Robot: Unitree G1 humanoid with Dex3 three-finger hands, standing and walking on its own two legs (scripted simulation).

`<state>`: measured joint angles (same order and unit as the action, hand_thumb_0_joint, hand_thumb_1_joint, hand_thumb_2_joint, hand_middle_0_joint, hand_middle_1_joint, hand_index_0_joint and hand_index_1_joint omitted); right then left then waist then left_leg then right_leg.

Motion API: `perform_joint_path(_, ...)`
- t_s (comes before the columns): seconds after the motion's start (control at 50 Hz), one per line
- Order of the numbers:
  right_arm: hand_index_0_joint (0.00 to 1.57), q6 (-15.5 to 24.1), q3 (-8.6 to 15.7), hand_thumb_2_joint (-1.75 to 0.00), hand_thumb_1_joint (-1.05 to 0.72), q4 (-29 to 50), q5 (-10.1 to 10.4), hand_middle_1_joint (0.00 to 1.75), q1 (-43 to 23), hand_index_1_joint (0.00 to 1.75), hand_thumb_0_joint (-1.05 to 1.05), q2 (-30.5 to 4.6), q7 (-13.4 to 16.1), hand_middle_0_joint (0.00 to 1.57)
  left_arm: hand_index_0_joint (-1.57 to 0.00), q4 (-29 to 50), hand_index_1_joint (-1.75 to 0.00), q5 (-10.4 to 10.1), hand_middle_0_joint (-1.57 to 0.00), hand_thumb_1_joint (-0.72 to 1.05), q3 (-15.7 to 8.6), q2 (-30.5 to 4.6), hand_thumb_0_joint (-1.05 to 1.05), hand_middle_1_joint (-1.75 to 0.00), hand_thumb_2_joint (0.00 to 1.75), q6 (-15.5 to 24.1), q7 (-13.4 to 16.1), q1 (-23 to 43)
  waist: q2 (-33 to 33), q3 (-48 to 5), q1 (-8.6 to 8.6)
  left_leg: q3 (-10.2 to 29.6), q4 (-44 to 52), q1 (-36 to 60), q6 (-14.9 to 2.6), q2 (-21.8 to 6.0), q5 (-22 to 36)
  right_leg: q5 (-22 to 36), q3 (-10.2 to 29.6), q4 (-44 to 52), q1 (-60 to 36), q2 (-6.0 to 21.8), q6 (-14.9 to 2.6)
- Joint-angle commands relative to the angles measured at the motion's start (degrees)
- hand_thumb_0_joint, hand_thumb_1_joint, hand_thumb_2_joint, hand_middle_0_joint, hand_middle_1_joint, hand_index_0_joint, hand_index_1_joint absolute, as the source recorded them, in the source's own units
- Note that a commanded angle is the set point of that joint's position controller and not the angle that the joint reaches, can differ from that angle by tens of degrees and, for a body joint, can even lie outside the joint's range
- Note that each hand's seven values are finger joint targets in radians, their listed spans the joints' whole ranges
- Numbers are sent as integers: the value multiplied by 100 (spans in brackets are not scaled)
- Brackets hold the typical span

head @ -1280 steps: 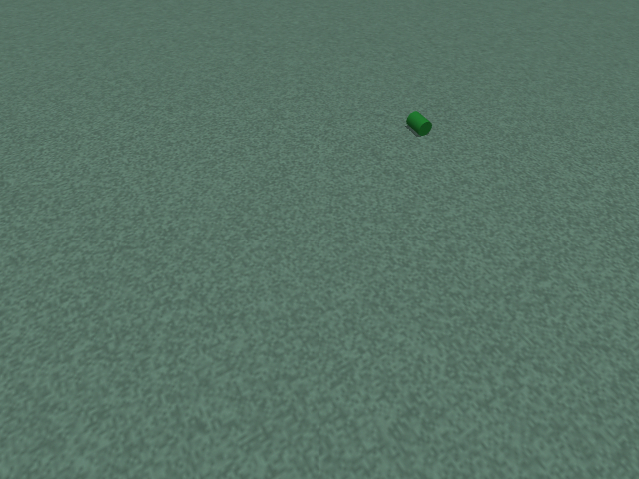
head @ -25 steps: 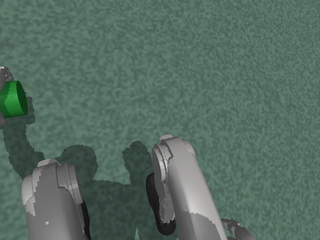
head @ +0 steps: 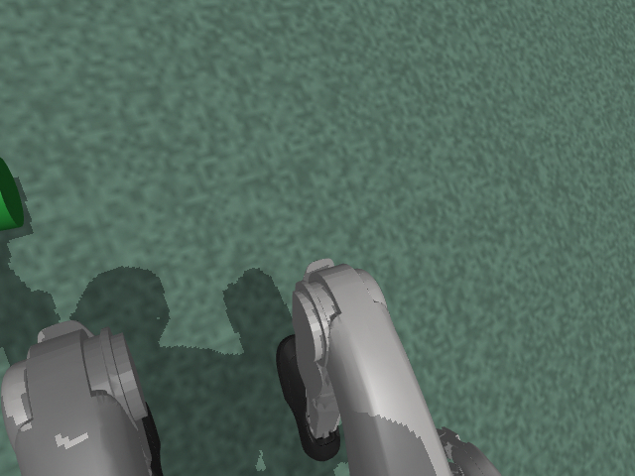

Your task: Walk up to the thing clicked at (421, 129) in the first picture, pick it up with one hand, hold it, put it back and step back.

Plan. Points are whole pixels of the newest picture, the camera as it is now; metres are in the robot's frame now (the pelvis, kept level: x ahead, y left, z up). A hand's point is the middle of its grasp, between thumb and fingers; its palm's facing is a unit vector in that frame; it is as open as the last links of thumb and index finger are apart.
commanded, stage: rest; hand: left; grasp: from above
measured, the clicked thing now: out of the picture +0.47 +0.31 -0.23
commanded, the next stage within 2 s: open in 1.12 s
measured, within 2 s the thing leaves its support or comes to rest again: rests again in 1.68 s
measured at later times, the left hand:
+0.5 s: hand out of the picture +0.47 +0.30 -0.23, palm faces -0.45 -0.11 -0.88, open 11.0 cm
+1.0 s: hand out of the picture +0.47 +0.30 -0.24, palm faces -0.45 -0.12 -0.88, open 10.9 cm
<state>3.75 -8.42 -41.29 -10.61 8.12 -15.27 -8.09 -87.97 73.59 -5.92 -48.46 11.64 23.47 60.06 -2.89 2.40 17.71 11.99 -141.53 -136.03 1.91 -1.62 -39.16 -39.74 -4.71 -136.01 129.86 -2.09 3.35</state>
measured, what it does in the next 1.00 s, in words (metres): stands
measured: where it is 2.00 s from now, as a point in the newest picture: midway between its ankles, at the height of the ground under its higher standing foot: (234, 449)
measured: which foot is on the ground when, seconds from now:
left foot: down 0.00-1.00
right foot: down 0.00-1.00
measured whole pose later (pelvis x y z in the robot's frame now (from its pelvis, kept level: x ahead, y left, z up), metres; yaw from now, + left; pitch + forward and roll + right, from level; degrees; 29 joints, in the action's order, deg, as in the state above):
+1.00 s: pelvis +0.00 +0.01 -0.01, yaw -3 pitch +29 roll -13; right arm 8.8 -14.9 -38.9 -13.9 6.0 -17.3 -10.6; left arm -95.6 73.7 -5.9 -55.2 12.0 29.9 61.6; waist -6.7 7.0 21.2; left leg 15.3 -145.0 -135.4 1.6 -2.1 -40.4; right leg -39.1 -7.1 -136.6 128.3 -3.6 4.2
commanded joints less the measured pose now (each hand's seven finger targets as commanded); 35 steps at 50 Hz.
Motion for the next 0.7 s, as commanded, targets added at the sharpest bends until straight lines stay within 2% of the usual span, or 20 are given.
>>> perform_joint_path(0.0, 20, 40, 420, -89, -89, -8, -3, 30, 1240, 30, 0, -1632, 43, 20, -113, 863, -64, -77, -113, 79, -101, -1483, 0, -64, 84, 26, 320, 1853, 2324, -4130, 70, -722, 1261, 3183, -271, -26, 1209, 1606, -701, 1264, -2076, -211, -460)
perform_joint_path(0.02, 20, 59, 407, -89, -89, 16, -21, 30, 1268, 30, 0, -1684, 39, 20, -114, 776, -65, -56, -114, 81, -168, -1570, 0, -65, 83, 31, 344, 1835, 2351, -4020, 114, -725, 1237, 3117, -268, -15, 1232, 1618, -716, 1239, -2052, -188, -469)
perform_joint_path(0.04, 20, 66, 385, -89, -89, 23, -33, 30, 1218, 30, 0, -1655, 33, 20, -114, 748, -63, -78, -114, 81, -171, -1590, 0, -64, 80, 42, 361, 1811, 2392, -4071, 66, -730, 1235, 3136, -272, -32, 1219, 1627, -701, 1252, -2100, -200, -453)
perform_joint_path(0.1, 20, 115, 334, -90, -90, -8, -68, 30, 1257, 30, 0, -1670, -3, 20, -114, 595, -64, -45, -115, 81, -116, -1543, 0, -64, 83, 35, 410, 1809, 2297, -3856, 213, -708, 1159, 3020, -281, -49, 1221, 1675, -722, 1238, -2115, -225, -437)
perform_joint_path(0.14, 20, 130, 310, -90, -90, 27, -87, 30, 1233, 30, 0, -1733, -3, 20, -114, 716, -64, -50, -114, 81, -260, -1756, 0, -64, 83, 61, 479, 1802, 2407, -3977, 147, -689, 1170, 3112, -270, -49, 1293, 1710, -750, 1235, -2191, -224, -449)
perform_joint_path(0.16, 20, 137, 296, -90, -90, 54, -80, 30, 1182, 30, 0, -1707, -17, 20, -115, 600, -63, -24, -115, 82, -209, -1730, 0, -63, 81, 52, 496, 1695, 2430, -3938, 106, -683, 1178, 3096, -261, -62, 1245, 1652, -747, 1197, -2133, -233, -466)
perform_joint_path(0.22, 20, 178, 271, -90, -90, 44, -117, 30, 1162, 30, 0, -1759, -28, 20, -115, 598, -63, -7, -115, 82, -161, -1698, 0, -63, 82, 73, 549, 1876, 2476, -3883, 248, -645, 1127, 3140, -252, -76, 1241, 1664, -792, 1177, -2041, -257, -468)
perform_joint_path(0.26, 20, 216, 243, -90, -90, 60, -141, 30, 1171, 30, 0, -1751, -55, 20, -116, 561, -61, 7, -116, 82, -179, -1763, 0, -61, 81, 62, 588, 1807, 2536, -3805, 234, -644, 1144, 3112, -257, -79, 1224, 1673, -784, 1177, -2117, -256, -451)
perform_joint_path(0.28, 20, 217, 250, -90, -90, 60, -164, 30, 1189, 30, 0, -1797, -46, 20, -116, 640, -61, -7, -117, 83, -304, -1872, 0, -60, 82, 64, 636, 1754, 2499, -3894, 207, -644, 1123, 3127, -260, -81, 1350, 1798, -808, 1186, -2226, -257, -434)
perform_joint_path(0.34, 20, 263, 213, -90, -90, 85, -190, 30, 1130, 30, 0, -1832, -82, 20, -118, 473, -62, 17, -118, 85, -192, -1748, 0, -62, 82, 23, 645, 1822, 2504, -3746, 328, -632, 1050, 3141, -252, -95, 1336, 1777, -829, 1174, -2073, -273, -454)
perform_joint_path(0.36, 20, 269, 195, -90, -90, 80, -168, 30, 1084, 30, 0, -1831, -80, 20, -117, 360, -60, -45, -117, 85, -144, -1693, 0, -60, 79, 17, 665, 1787, 2582, -3601, 275, -623, 1124, 3072, -236, -80, 1172, 1588, -839, 1171, -1938, -268, -483)
perform_joint_path(0.38, 20, 293, 192, -90, -90, 93, -191, 30, 1076, 30, 0, -1855, -83, 20, -117, 397, -59, -49, -117, 85, -144, -1720, 0, -59, 77, 15, 677, 1820, 2644, -3537, 308, -614, 1130, 3105, -221, -81, 1120, 1516, -866, 1168, -1898, -263, -497)
perform_joint_path(0.46, 20, 293, 128, -90, -90, 137, -221, 30, 1012, 30, 0, -1853, -87, 20, -118, 485, -57, -16, -118, 85, -159, -1879, 0, -57, 76, 12, 721, 1752, 2715, -3827, 251, -575, 1146, 3143, -231, -96, 1154, 1613, -883, 1109, -2091, -283, -467)
perform_joint_path(0.5, 20, 319, 119, -90, -90, 92, -222, 30, 1066, 30, 0, -1868, -108, 20, -119, 265, -57, -34, -119, 86, -63, -1684, 0, -57, 77, -26, 731, 1761, 2545, -3532, 364, -568, 1124, 3055, -235, -103, 1136, 1609, -908, 1121, -1970, -287, -461)
perform_joint_path(0.52, 20, 336, 102, -90, -90, 116, -229, 30, 1026, 30, 0, -1876, -114, 20, -118, 277, -56, -50, -119, 85, -43, -1708, 0, -55, 77, -20, 742, 1822, 2537, -3574, 405, -544, 1091, 3075, -244, -111, 1158, 1643, -905, 1125, -1975, -310, -456)
perform_joint_path(0.56, 20, 365, 75, -90, -90, 127, -232, 30, 1048, 30, 0, -1919, -107, 20, -118, 304, -55, -45, -118, 84, -94, -1822, 0, -54, 75, -31, 767, 1778, 2668, -3643, 380, -531, 1114, 3223, -221, -105, 1311, 1756, -924, 1093, -2059, -295, -461)
perform_joint_path(0.58, 20, 370, 62, -90, -90, 116, -222, 30, 998, 30, 0, -1895, -120, 20, -118, 255, -54, -48, -118, 84, -85, -1858, 0, -54, 74, -44, 780, 1716, 2657, -3704, 302, -531, 1102, 3229, -222, -122, 1311, 1765, -898, 1090, -2090, -313, -459)
perform_joint_path(0.64, 20, 410, 28, -90, -90, 186, -238, 30, 970, 30, 0, -1940, -133, 20, -119, 128, -53, -72, -119, 86, -89, -1841, 0, -53, 73, -29, 799, 1806, 2618, -3393, 427, -532, 1103, 3048, -220, -107, 1145, 1603, -937, 1098, -1944, -300, -478)
perform_joint_path(0.66, 20, 417, 6, -90, -90, 125, -251, 30, 973, 30, 0, -1895, -150, 20, -119, 95, -52, -46, -119, 84, 37, -1758, 0, -51, 73, -32, 781, 1795, 2613, -3388, 423, -537, 1066, 3027, -243, -133, 1100, 1609, -895, 1125, -1996, -324, -455)
perform_joint_path(0.68, 20, 444, 32, -90, -90, 218, -258, 30, 960, 30, 0, -2016, -142, 20, -119, 120, -51, -54, -119, 85, -117, -1919, 0, -51, 71, -20, 788, 1940, 2406, -3349, 554, -515, 977, 2989, -255, -125, 1126, 1630, -957, 1129, -1937, -309, -447)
